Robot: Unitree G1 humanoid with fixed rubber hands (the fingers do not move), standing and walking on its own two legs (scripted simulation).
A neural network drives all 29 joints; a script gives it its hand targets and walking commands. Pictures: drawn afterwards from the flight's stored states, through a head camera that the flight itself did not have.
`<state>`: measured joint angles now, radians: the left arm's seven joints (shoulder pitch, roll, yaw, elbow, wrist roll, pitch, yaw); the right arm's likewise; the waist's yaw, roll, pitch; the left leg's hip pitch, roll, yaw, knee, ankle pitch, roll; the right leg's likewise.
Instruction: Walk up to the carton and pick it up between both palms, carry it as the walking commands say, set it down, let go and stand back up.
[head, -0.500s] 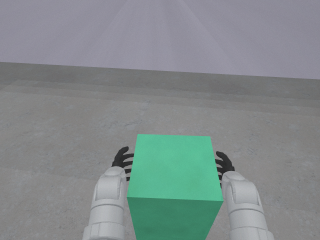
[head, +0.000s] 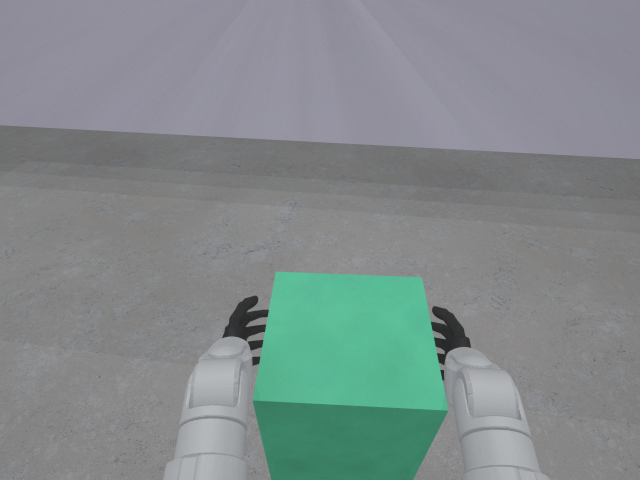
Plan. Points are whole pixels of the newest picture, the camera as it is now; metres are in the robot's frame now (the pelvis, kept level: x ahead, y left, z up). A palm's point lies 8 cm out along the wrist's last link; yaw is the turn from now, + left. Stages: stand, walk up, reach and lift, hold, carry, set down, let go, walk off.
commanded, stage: hold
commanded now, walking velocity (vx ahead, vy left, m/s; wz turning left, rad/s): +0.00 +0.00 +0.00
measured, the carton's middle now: (343, 388) +0.28 +0.00 -0.02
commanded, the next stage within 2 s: carry in 0.10 s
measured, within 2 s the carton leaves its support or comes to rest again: neither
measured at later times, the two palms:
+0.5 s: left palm (250, 381) +0.23 +0.11 +0.08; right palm (481, 352) +0.28 -0.16 +0.07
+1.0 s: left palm (238, 459) +0.14 +0.11 +0.09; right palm (462, 345) +0.28 -0.14 +0.08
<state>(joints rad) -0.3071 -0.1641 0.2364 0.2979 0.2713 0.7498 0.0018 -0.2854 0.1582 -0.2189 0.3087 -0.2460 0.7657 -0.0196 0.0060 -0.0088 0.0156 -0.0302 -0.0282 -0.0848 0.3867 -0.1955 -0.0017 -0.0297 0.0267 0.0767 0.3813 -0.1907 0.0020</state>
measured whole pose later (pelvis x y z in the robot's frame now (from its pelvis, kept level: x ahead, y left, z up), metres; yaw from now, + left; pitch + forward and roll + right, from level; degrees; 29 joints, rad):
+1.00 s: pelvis +0.00 -0.14 -0.02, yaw +31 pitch +4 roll -1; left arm -0.04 -0.13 0.03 -0.45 0.02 1.15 0.19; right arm -0.02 0.13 -0.01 -0.45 -0.04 1.18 -0.17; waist 0.00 0.00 -0.16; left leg -0.39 0.07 0.09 0.62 -0.30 0.00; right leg -0.40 -0.09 -0.12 0.58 -0.27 0.05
